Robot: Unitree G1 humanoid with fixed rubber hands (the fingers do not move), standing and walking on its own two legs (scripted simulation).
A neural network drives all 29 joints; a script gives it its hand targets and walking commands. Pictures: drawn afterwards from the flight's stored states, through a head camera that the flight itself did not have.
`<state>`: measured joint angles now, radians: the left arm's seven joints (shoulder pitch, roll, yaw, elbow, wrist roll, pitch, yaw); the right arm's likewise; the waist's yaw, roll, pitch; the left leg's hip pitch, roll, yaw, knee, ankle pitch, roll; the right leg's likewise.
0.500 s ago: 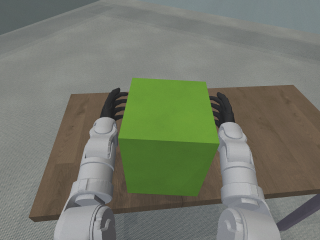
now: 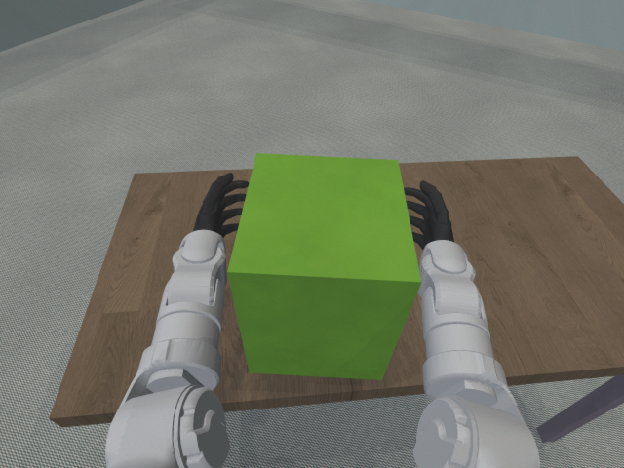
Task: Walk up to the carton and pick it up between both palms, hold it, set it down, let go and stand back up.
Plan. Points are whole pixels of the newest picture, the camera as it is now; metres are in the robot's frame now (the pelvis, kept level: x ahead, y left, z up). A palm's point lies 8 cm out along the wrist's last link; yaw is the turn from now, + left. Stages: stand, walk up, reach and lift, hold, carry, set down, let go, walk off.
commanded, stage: set down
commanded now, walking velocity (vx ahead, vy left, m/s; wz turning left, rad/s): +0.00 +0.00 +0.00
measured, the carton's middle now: (321, 270) +0.40 -0.01 +0.03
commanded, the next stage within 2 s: none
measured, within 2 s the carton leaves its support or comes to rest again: rests again in 0.48 s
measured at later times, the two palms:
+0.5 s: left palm (213, 245) +0.41 +0.14 +0.07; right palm (425, 254) +0.40 -0.15 +0.07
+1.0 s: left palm (217, 249) +0.41 +0.13 +0.07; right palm (428, 258) +0.40 -0.16 +0.07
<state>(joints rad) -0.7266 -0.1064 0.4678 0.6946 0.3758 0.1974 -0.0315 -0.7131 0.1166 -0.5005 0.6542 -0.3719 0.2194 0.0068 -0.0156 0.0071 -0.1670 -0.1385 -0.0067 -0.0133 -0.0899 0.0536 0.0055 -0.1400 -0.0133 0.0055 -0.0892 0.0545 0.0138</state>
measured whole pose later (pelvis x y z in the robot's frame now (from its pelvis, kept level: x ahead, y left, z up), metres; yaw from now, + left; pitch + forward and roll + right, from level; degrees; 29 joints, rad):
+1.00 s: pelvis +0.01 +0.00 +0.00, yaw +0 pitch +16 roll +0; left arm -0.67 -0.11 0.50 0.78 0.40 0.00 -0.02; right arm -0.66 0.13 -0.53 0.74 -0.39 0.02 0.00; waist -0.02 0.00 -0.23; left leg -0.25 0.00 0.00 -0.09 0.06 0.00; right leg -0.25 -0.01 0.00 -0.09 0.06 0.01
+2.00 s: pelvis +0.01 +0.00 +0.00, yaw -1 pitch +15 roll +0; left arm -0.74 0.05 0.22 1.02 0.11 -0.06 0.07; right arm -0.71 -0.02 -0.28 0.95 -0.11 -0.05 -0.09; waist -0.02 -0.01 -0.18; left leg -0.28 -0.01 0.01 0.02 0.00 0.01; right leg -0.29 -0.01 0.00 0.03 0.00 0.02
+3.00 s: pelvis -0.01 +0.00 +0.00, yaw -1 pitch +8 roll +0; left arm -1.03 0.38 0.00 1.07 -0.28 0.30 0.02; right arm -0.98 -0.25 -0.04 0.93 0.25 0.35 -0.14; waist -0.03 0.00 -0.13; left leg -0.24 -0.01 0.00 0.20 -0.09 0.01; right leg -0.25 -0.01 0.02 0.20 -0.08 0.02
